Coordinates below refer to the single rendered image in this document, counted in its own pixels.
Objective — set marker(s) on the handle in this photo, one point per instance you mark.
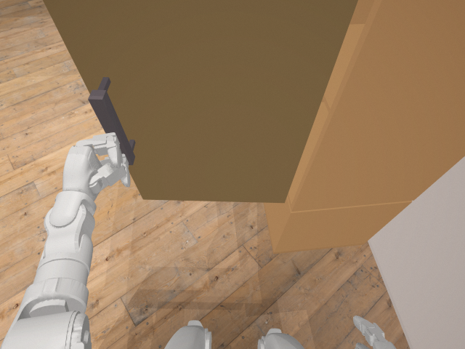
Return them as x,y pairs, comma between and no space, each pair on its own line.
108,118

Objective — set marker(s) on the right robot shin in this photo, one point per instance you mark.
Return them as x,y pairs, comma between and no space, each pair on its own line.
274,330

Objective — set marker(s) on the left robot forearm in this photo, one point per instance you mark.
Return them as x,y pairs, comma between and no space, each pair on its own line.
61,277

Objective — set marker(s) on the cupboard door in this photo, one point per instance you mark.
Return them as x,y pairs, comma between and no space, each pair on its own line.
219,95

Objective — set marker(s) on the left robot upper arm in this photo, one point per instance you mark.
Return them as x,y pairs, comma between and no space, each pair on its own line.
68,330

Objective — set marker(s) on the robot right hand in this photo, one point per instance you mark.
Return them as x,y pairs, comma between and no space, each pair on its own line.
373,335

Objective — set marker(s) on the robot left hand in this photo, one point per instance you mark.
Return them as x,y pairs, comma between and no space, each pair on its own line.
84,172

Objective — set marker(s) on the left robot thigh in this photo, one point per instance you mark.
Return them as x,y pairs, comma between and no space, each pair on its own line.
190,337

